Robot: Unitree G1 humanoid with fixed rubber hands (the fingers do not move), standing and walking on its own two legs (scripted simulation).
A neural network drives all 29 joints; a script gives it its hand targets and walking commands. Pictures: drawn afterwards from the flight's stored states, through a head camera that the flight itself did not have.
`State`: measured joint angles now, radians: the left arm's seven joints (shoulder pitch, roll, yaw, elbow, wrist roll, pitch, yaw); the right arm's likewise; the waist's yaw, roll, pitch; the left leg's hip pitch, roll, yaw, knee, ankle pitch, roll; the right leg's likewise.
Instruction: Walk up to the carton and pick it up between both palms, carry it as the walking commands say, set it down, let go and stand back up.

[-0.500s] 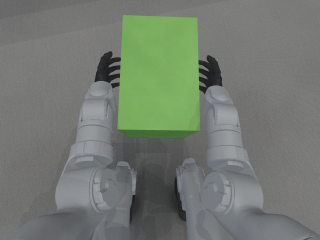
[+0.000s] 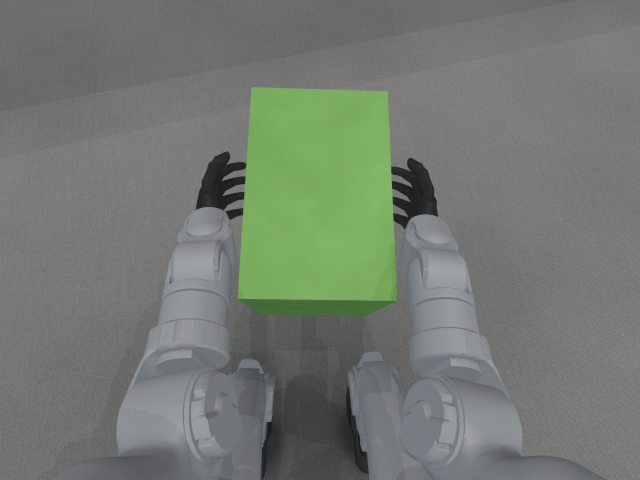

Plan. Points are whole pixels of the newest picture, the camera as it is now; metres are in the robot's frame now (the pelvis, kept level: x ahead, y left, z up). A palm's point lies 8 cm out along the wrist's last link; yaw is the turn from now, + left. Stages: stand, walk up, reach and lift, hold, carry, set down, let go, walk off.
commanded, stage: reach and lift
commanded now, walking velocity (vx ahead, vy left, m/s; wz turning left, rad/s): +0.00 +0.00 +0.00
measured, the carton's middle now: (316, 217) +0.45 -0.01 -0.10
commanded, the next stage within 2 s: none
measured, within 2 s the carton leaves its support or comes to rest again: neither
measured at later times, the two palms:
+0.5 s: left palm (198, 204) +0.41 +0.12 +0.04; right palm (442, 211) +0.40 -0.14 +0.04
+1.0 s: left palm (173, 188) +0.39 +0.12 +0.12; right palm (471, 192) +0.38 -0.14 +0.12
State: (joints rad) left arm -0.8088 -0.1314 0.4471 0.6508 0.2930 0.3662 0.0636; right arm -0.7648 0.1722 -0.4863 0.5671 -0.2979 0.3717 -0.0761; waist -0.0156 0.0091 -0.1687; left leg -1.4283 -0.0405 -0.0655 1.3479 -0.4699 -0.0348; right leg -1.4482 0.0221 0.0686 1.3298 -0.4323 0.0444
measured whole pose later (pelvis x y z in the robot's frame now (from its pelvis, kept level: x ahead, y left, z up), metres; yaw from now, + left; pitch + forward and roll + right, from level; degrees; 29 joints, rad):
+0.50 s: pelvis +0.02 +0.00 +0.07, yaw +0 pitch +23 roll +0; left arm -0.65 -0.18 0.43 0.59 0.32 0.35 0.04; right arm -0.60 0.22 -0.46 0.51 -0.32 0.36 -0.06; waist -0.02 0.01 -0.12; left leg -1.06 -0.03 -0.07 1.04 -0.39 -0.03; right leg -1.08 0.01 0.06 1.02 -0.35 0.03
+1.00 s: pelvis +0.03 +0.00 +0.13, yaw +0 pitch +13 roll +0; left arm -0.52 -0.23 0.41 0.50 0.35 0.40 0.04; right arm -0.50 0.23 -0.41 0.46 -0.35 0.41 -0.03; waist -0.02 0.01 -0.04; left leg -0.66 -0.02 -0.07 0.69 -0.26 -0.02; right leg -0.67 0.00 0.07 0.67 -0.23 0.03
